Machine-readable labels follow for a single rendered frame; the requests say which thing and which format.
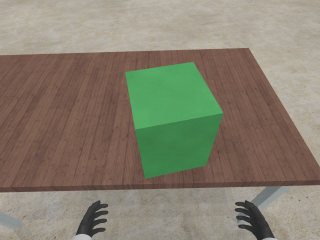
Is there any table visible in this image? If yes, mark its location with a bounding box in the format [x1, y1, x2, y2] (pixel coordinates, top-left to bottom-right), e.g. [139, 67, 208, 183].
[0, 48, 320, 229]

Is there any robot right hand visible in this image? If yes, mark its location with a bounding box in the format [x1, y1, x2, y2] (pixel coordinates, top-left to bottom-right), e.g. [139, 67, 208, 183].
[234, 200, 275, 240]

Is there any robot left hand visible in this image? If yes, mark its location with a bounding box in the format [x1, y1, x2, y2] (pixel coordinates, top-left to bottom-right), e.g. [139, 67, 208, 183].
[76, 200, 109, 238]

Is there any carton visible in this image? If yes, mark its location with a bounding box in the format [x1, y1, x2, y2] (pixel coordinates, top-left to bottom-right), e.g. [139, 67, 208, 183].
[125, 62, 224, 179]

